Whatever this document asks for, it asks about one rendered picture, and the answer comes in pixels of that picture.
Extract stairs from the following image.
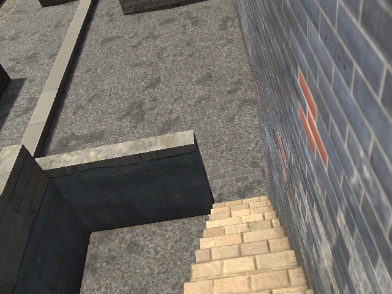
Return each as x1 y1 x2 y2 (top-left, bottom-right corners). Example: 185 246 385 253
184 195 314 294

